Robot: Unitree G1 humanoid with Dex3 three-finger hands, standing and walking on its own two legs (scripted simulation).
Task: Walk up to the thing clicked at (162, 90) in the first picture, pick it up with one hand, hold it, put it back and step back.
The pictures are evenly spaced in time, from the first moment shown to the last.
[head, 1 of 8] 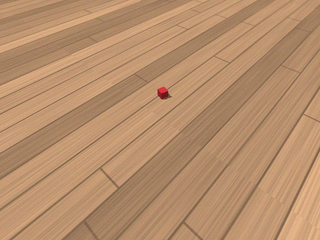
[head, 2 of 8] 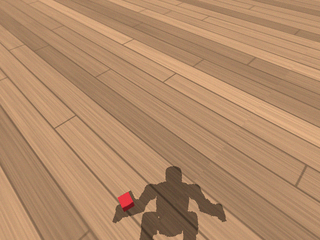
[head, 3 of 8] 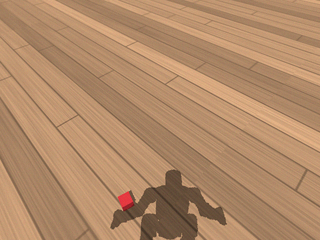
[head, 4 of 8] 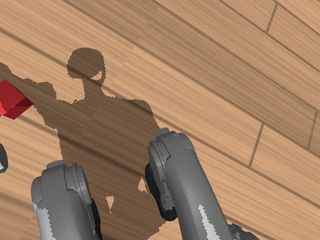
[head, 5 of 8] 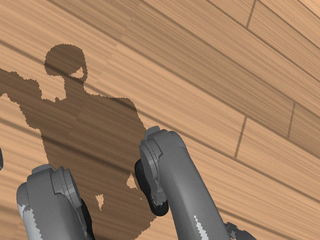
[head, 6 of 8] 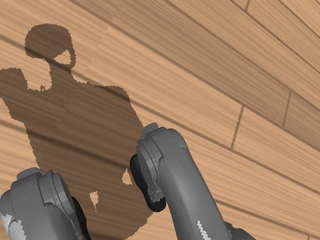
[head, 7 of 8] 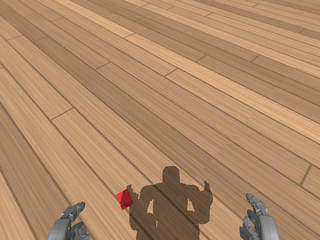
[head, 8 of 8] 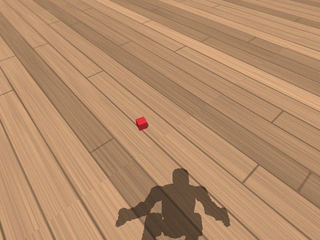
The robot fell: no
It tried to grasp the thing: yes
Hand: left
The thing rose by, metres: 0.67
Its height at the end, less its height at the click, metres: +0.00
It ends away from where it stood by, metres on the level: 0.02
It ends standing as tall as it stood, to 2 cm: yes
